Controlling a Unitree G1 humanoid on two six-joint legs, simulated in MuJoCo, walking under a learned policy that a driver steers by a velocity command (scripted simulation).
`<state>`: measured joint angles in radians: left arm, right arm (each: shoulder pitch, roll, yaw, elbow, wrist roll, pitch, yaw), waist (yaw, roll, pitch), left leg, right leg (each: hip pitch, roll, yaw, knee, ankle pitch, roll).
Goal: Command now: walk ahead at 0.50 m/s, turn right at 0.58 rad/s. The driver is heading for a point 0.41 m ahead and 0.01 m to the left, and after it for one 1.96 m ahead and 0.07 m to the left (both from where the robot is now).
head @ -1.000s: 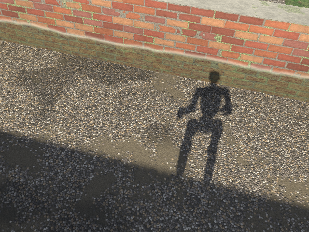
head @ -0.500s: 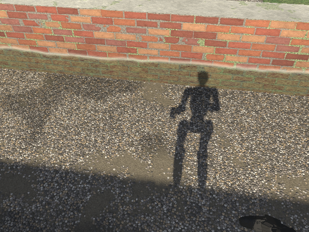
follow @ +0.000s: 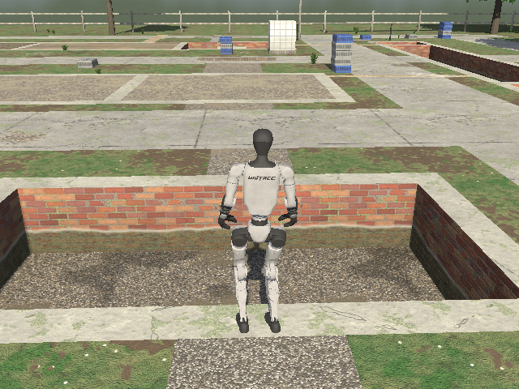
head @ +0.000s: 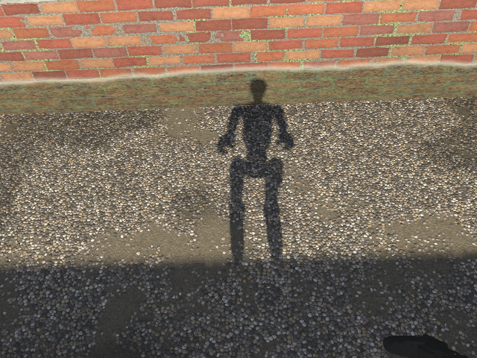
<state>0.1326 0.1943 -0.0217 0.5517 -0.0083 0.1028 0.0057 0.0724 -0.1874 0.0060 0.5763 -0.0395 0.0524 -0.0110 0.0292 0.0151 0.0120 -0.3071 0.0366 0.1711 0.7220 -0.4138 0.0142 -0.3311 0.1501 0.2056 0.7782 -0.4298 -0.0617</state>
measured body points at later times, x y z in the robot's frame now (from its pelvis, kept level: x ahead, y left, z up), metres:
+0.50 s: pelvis -0.04 +0.01 +0.01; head -0.05 +0.00 +0.46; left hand +0.16 +0.22 -0.08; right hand +0.12 -0.23 -0.07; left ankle -0.03 +0.10 -0.71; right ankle -0.02 -0.10 -0.71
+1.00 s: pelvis -0.03 +0.02 +0.01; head -0.02 +0.02 +0.46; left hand +0.19 +0.19 -0.08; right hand +0.06 -0.24 -0.09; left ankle -0.03 +0.10 -0.71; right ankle -0.02 -0.10 -0.71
